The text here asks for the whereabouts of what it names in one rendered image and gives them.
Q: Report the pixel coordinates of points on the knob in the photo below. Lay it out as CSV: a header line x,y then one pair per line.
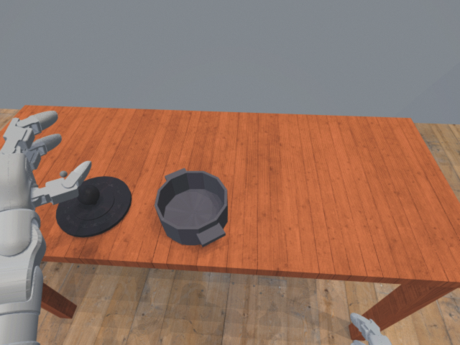
x,y
88,194

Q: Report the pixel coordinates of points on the robot left forearm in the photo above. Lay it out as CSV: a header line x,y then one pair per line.
x,y
22,247

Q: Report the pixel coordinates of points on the lid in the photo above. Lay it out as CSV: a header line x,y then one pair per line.
x,y
77,219

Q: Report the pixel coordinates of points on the right robot hand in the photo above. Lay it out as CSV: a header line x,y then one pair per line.
x,y
370,331

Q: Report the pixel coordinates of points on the left robot hand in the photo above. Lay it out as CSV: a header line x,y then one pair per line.
x,y
20,156

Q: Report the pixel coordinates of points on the pot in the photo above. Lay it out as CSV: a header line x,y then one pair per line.
x,y
192,207

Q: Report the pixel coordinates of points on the table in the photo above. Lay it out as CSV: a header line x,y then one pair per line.
x,y
354,198

